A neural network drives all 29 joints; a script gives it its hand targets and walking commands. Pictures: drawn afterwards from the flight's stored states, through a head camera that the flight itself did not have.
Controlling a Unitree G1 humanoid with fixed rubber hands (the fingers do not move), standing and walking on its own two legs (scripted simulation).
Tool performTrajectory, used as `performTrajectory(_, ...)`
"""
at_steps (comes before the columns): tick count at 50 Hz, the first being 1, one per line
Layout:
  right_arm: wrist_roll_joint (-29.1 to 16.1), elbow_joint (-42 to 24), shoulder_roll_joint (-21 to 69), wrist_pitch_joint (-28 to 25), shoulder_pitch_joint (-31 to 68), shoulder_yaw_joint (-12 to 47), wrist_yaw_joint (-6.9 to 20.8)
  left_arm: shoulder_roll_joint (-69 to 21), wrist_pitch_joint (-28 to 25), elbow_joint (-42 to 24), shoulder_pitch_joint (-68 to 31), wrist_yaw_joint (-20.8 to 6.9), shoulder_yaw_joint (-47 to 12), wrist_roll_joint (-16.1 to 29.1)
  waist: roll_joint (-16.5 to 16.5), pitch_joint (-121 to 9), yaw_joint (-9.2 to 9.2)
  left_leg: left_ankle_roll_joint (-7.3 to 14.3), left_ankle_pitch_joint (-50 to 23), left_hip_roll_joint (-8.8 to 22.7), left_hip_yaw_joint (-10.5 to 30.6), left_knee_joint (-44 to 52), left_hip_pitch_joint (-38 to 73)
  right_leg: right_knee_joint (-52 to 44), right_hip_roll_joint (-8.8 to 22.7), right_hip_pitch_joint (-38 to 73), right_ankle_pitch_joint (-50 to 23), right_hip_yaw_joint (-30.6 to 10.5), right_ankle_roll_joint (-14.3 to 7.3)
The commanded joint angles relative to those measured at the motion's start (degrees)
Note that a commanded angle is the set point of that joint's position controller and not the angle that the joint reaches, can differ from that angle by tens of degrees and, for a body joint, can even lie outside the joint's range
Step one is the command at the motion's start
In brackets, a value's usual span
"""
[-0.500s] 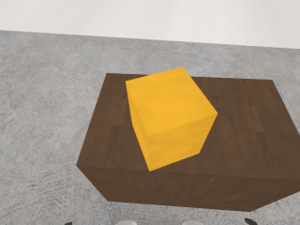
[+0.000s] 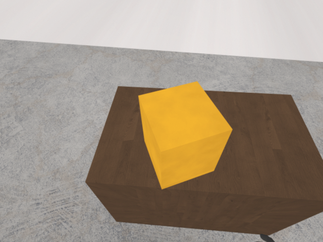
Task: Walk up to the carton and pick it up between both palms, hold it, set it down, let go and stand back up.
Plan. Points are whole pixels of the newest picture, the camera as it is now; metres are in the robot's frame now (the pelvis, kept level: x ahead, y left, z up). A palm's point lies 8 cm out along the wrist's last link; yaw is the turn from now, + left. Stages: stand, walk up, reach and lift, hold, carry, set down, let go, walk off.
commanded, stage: stand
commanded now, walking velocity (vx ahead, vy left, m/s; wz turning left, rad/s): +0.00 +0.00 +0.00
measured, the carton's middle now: (179, 136) +0.44 -0.03 -0.07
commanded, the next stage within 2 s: walk up in 0.18 s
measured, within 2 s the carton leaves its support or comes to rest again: neither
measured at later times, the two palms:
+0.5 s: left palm out of the picture +0.07 +0.28 -0.13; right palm out of the picture +0.08 -0.27 -0.13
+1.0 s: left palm out of the picture +0.11 +0.28 -0.13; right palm out of the picture +0.09 -0.27 -0.13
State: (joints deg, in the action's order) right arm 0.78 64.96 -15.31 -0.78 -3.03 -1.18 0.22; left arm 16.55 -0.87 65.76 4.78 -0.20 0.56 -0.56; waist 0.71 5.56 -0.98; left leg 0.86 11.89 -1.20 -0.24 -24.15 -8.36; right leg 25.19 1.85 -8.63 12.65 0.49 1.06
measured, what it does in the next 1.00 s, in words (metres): stands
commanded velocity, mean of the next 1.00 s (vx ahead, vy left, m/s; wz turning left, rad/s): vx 0.00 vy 0.00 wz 0.00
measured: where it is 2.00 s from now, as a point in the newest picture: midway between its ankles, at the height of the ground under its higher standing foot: outside the picture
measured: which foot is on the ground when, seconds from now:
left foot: down 0.00-1.00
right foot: down 0.00-1.00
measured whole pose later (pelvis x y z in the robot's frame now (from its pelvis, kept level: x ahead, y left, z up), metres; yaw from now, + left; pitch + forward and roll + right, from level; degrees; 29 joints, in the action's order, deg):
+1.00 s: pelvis +0.02 +0.00 +0.00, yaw -1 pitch -2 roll +0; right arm 0.7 64.0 -16.1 -0.9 -4.5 -0.8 0.4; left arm 17.4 -0.6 64.4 4.4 -0.3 0.3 -0.3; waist 0.4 4.5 0.4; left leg 1.1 13.0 -1.0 -1.1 -23.1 -7.8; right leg 23.6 1.7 -8.2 13.1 -0.3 1.4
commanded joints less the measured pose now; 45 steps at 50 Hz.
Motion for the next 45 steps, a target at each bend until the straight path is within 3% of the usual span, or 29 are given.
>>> performTrajectory(1, -0.05, -4.20, -13.95, -1.57, 3.24, -2.34, -0.83, 12.67, -1.58, -4.05, -2.84, 0.93, 2.29, 0.03, -1.00, -6.55, 0.29, 1.01, -5.61, 7.77, 6.45, 7.68, 1.00, -6.91, 5.43, 0.71, -4.58, -4.88, -2.51)
performTrajectory(18, 0.00, -3.54, -14.36, -1.47, 2.40, -2.18, -0.76, 13.13, -1.49, -3.95, -2.79, 0.91, 2.28, 0.09, -0.44, -7.14, 0.33, 0.71, -7.62, 7.94, 6.18, 8.54, 1.81, -8.06, 5.84, 1.85, -6.14, -4.75, -2.40)
performTrajectory(20, 0.19, -4.34, -14.02, -1.56, 2.40, -1.86, -0.52, 13.53, -1.43, -4.43, -2.84, 0.84, 2.29, 0.11, -1.28, -6.55, 1.26, 0.94, -1.81, 7.62, 6.19, 7.62, -0.41, -7.84, 5.03, 1.00, -4.52, -5.31, -2.10)
performTrajectory(22, 0.15, -4.32, -14.22, -1.52, 1.98, -1.85, -0.46, 13.49, -1.49, -4.58, -2.72, 0.79, 2.33, 0.00, -1.21, -6.39, 1.26, 1.05, -0.62, 7.74, 6.41, 7.85, -0.96, -7.71, 4.93, 0.86, -3.98, -5.29, -2.22)
performTrajectory(34, -0.09, -4.99, -14.66, -1.74, 1.16, -1.77, -0.57, 13.81, -1.53, -5.13, -2.43, 0.81, 2.36, 0.29, -0.58, -8.73, 1.25, 1.24, -9.40, 8.12, 5.87, 5.91, 0.46, -5.68, 5.04, 2.46, -11.45, -4.99, -2.22)
performTrajectory(45, -0.06, -5.38, -14.73, -1.71, 1.23, -1.94, -0.71, 13.77, -1.26, -5.42, -2.59, 0.93, 2.20, 0.36, -1.07, -8.54, 1.18, 1.29, -11.52, 8.34, 5.48, 6.10, 1.15, -5.12, 5.04, 2.70, -12.88, -4.91, -2.12)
